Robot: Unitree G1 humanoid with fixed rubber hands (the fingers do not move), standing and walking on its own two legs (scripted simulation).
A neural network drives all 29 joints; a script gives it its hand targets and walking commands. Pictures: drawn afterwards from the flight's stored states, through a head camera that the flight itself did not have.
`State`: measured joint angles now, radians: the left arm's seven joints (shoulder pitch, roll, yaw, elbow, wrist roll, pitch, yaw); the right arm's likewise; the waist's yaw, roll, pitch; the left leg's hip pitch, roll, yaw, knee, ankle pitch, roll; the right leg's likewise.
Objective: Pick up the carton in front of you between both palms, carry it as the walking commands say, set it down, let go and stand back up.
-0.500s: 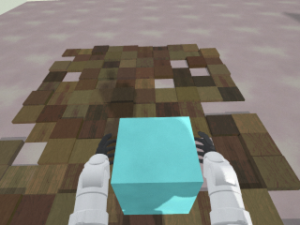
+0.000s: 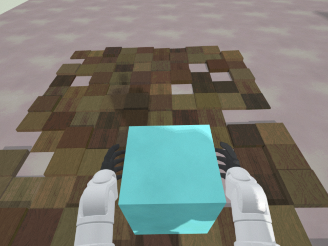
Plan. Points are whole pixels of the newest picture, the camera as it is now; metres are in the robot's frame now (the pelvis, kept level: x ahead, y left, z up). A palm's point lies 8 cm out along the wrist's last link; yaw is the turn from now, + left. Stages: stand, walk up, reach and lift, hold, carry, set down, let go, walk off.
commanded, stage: carry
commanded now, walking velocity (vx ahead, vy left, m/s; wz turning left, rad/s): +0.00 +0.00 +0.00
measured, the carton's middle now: (170, 182) +0.29 +0.00 -0.02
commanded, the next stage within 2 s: none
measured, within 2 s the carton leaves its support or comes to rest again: neither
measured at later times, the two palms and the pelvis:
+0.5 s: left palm (100, 174) +0.25 +0.15 +0.10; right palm (235, 169) +0.25 -0.15 +0.09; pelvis +0.00 +0.00 +0.00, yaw +0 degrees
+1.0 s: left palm (118, 147) +0.33 +0.13 +0.09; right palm (237, 142) +0.33 -0.17 +0.09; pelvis +0.07 -0.03 +0.01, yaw +1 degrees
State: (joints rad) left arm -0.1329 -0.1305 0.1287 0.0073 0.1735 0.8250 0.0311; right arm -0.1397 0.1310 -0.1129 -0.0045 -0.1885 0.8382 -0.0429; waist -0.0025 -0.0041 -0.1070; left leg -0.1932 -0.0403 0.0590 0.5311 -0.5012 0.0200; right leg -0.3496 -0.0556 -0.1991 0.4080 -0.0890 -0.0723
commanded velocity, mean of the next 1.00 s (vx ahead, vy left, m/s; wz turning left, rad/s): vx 0.21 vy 0.00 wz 0.00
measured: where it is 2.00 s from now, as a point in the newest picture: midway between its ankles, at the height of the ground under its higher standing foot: (169, 195)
